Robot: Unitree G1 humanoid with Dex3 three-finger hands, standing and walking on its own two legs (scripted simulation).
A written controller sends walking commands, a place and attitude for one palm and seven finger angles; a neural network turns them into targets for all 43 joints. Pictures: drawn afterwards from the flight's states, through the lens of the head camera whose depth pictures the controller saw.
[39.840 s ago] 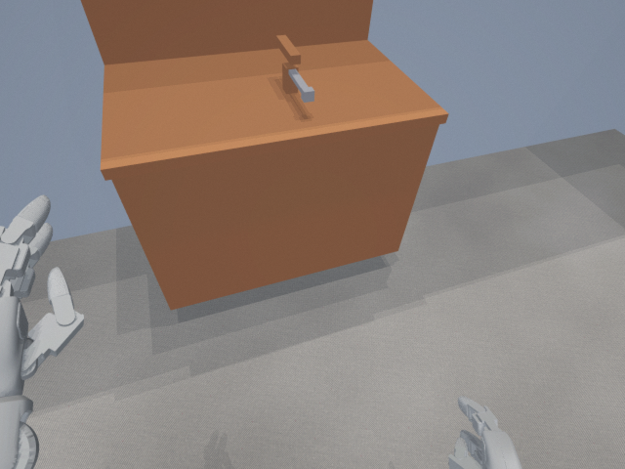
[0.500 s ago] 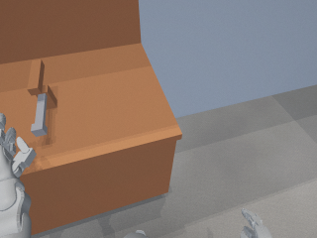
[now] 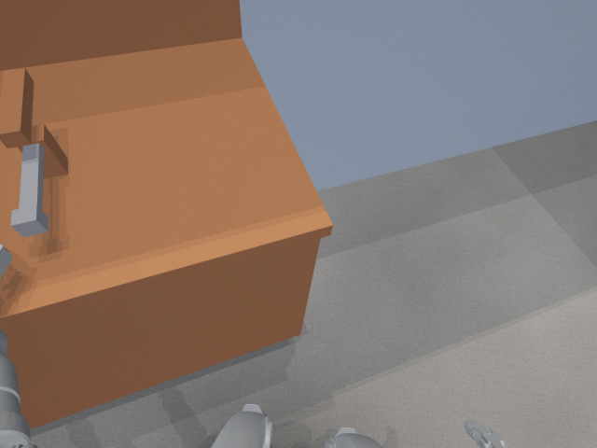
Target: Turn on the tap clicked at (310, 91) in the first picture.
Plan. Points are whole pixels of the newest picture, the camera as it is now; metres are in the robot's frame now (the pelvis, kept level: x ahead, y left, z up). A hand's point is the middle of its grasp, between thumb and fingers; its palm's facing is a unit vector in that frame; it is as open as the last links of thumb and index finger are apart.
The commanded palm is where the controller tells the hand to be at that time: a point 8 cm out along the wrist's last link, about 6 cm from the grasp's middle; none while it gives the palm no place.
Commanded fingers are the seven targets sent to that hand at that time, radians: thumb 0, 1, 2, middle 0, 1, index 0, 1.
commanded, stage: reach beside the lever's end, fingers flat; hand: left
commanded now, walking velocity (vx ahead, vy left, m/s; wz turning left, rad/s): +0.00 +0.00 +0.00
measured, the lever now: (30, 221) +0.37 +0.37 +0.06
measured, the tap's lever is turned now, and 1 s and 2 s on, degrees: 0 0 20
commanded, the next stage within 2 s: push the lever round in 0.40 s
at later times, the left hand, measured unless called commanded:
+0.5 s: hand (4, 251) +0.32 +0.38 +0.06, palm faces +0.62 -0.78 -0.11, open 7.8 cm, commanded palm +0.28 +0.40 +0.06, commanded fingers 0.00 0.90 0.90 -0.15 -0.15 -0.15 -0.15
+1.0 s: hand (10, 261) +0.31 +0.37 +0.06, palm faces +0.63 -0.77 -0.10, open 7.8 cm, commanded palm +0.28 +0.39 +0.06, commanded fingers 0.00 0.90 0.90 -0.15 -0.15 -0.15 -0.15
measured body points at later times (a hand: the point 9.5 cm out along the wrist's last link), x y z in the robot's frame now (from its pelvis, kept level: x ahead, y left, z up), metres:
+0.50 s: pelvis +0.01 +0.01 +0.00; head +0.08 +0.03 +0.44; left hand +0.29 +0.42 +0.07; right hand +0.13 -0.25 -0.11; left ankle +0.04 +0.09 -0.68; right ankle +0.00 -0.09 -0.68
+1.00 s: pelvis +0.01 +0.00 +0.00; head +0.07 +0.02 +0.44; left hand +0.27 +0.41 +0.06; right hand +0.13 -0.26 -0.11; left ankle +0.04 +0.09 -0.68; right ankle +0.00 -0.09 -0.68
